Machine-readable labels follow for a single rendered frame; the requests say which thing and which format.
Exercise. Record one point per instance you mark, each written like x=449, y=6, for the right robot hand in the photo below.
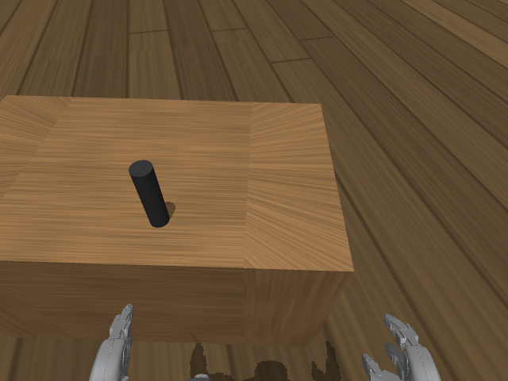
x=414, y=364

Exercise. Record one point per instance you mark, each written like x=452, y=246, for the can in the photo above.
x=148, y=189

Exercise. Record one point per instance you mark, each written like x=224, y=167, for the left robot hand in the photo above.
x=113, y=355

